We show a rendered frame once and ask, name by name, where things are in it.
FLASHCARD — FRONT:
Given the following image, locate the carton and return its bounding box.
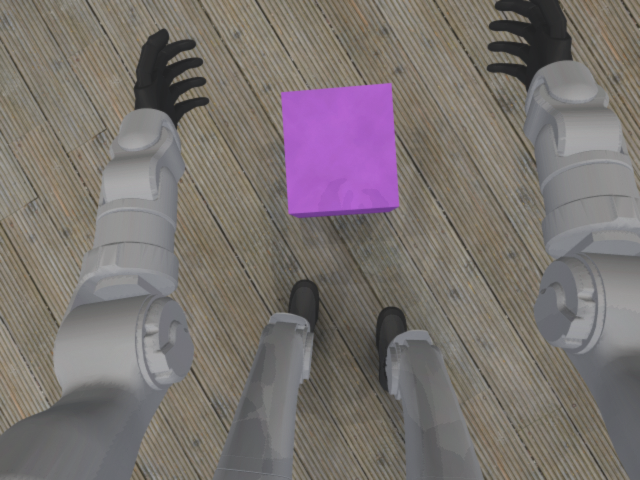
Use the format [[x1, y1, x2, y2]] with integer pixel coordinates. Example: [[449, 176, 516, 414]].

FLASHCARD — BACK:
[[281, 83, 399, 218]]

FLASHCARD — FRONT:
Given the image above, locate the robot left upper arm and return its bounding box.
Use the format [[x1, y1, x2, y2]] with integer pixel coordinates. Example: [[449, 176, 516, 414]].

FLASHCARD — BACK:
[[0, 293, 194, 480]]

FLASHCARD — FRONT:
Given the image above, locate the right robot hand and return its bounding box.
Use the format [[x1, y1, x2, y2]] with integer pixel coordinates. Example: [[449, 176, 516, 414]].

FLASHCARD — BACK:
[[487, 0, 573, 92]]

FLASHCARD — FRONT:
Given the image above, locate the left robot forearm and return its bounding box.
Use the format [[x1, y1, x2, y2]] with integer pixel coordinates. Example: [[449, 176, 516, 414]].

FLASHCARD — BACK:
[[53, 108, 185, 386]]

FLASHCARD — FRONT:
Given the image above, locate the robot left foot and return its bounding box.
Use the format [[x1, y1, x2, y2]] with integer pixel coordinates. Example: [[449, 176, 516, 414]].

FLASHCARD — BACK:
[[288, 280, 319, 333]]

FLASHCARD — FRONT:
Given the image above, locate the robot right upper arm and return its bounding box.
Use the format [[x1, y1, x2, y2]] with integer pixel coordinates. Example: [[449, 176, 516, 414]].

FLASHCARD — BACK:
[[533, 252, 640, 480]]

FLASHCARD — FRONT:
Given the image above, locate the right robot forearm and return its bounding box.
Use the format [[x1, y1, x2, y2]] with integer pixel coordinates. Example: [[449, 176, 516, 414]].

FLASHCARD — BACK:
[[523, 60, 640, 259]]

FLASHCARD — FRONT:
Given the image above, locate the right robot shin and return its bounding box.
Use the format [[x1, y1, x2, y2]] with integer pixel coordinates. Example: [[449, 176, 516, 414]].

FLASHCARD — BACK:
[[385, 330, 445, 376]]

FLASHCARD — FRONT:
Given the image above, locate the left robot hand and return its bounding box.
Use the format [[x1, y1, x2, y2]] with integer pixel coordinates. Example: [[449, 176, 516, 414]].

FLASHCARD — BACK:
[[134, 29, 209, 130]]

